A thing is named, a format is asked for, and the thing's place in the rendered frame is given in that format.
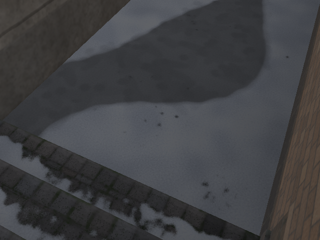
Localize stairs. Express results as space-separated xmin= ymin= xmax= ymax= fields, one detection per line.
xmin=0 ymin=119 xmax=260 ymax=240

